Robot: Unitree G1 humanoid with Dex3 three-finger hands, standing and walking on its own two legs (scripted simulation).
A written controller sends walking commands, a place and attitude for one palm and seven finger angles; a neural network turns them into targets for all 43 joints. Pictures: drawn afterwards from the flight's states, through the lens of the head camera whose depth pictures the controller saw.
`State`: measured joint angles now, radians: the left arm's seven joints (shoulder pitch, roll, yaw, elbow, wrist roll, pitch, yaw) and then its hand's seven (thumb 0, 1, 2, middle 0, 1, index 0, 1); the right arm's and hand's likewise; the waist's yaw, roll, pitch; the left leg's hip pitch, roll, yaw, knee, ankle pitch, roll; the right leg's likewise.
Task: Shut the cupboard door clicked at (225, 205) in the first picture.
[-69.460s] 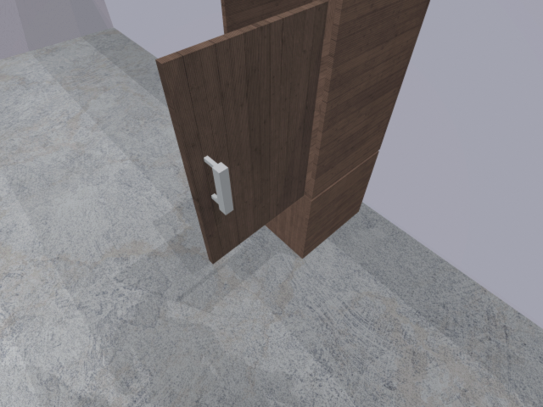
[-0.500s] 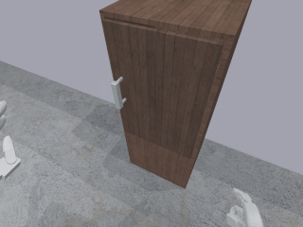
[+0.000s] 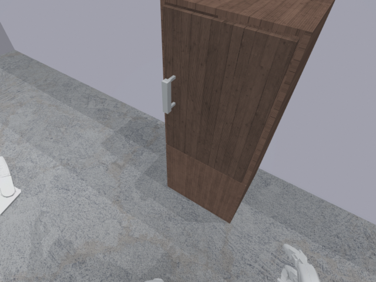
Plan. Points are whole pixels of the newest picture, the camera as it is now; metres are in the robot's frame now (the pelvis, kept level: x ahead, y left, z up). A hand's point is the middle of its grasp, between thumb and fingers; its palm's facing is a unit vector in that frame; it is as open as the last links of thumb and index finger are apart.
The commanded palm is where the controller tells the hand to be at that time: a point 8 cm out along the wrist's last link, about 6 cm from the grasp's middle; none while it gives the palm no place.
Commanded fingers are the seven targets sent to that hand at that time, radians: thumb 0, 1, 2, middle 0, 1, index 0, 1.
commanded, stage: step back with the hand held close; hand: left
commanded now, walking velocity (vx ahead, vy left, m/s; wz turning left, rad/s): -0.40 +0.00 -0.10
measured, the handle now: (170, 94) +0.72 +0.11 -0.01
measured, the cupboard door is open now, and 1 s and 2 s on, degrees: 0 0 0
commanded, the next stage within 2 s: stop stepping back and stand still in 0.34 s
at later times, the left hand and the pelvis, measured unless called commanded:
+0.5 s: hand out of the picture +0.09 +0.27 +0.19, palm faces +0.46 -0.80 -0.38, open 7.4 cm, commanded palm +0.04 +0.30 +0.19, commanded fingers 0.00 0.90 0.90 -0.20 -0.30 -0.20 -0.30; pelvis -0.11 +0.01 +0.00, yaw -2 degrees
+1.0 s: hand out of the picture +0.06 +0.27 +0.20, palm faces +0.13 -0.88 -0.47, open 7.4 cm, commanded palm +0.02 +0.33 +0.19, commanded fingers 0.00 0.90 0.90 -0.20 -0.30 -0.20 -0.30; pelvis -0.17 +0.06 +0.02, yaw -10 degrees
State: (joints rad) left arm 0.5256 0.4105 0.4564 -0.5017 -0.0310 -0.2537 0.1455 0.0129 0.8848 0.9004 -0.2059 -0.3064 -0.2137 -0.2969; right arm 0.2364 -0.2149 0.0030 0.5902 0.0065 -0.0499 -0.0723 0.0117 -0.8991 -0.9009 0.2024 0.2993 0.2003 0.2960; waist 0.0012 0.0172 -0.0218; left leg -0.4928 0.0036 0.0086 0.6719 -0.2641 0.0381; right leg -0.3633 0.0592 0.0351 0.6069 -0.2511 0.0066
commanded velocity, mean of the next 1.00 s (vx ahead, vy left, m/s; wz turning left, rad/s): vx -0.06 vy -0.06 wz -0.06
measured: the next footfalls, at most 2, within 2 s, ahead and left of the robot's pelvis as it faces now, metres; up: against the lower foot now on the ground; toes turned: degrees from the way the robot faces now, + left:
right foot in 0.40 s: -0.17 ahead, -0.12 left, +0.00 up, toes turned +2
right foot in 1.04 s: -0.15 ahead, +0.00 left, +0.00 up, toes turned -12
